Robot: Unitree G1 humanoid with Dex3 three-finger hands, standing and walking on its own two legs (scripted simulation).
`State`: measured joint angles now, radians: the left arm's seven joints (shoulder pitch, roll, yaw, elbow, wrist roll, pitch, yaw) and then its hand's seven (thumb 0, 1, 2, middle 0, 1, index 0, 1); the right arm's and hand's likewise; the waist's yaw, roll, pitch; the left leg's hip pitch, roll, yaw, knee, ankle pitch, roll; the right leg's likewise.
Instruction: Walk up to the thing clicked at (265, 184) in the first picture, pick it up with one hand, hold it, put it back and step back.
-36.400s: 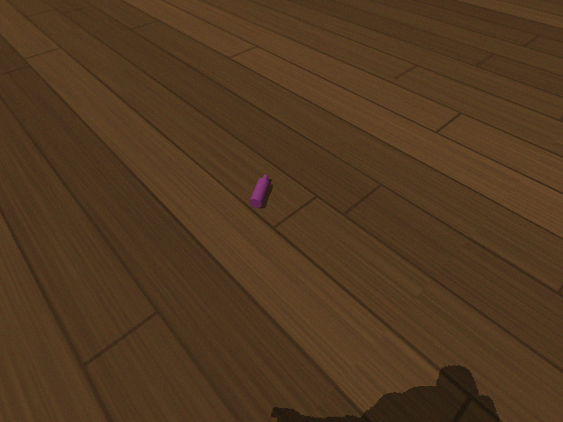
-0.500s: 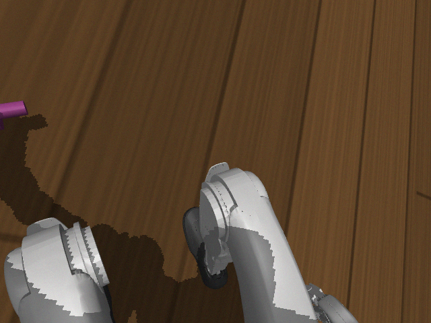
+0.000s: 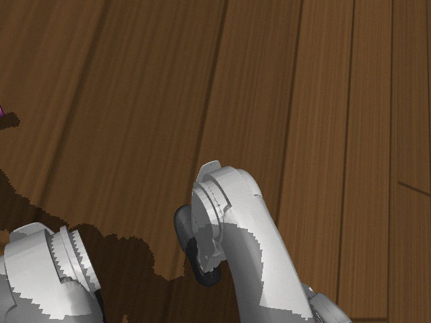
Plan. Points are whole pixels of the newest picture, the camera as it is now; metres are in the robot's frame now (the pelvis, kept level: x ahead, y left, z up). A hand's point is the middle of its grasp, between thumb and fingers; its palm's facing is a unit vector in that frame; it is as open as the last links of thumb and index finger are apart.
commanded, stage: rest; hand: left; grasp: from above
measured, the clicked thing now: out of the picture +0.49 +0.31 -0.27
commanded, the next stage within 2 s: open in 0.08 s
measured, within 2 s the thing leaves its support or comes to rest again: neither
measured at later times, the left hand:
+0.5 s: hand out of the picture +0.47 +0.33 -0.23, palm faces -0.45 -0.10 -0.88, open 9.6 cm
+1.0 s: hand out of the picture +0.47 +0.34 -0.24, palm faces -0.46 -0.12 -0.88, open 12.5 cm
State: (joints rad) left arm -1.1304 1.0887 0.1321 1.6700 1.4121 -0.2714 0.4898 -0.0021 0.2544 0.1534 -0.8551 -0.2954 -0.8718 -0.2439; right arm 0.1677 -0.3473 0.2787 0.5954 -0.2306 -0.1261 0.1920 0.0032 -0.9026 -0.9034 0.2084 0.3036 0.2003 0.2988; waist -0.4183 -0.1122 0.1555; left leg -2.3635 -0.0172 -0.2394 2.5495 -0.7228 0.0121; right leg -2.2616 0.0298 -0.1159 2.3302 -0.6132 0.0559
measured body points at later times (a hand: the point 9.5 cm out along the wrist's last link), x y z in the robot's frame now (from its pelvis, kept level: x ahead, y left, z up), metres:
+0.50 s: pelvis +0.00 +0.00 +0.00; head +0.28 +0.13 +0.33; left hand +0.49 +0.33 -0.18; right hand +0.04 -0.26 -0.04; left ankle +0.06 +0.12 -0.27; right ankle +0.13 -0.14 -0.27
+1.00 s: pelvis +0.00 +0.00 +0.00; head +0.28 +0.13 +0.32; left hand +0.49 +0.34 -0.19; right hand +0.04 -0.26 -0.04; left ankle +0.06 +0.12 -0.27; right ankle +0.13 -0.14 -0.27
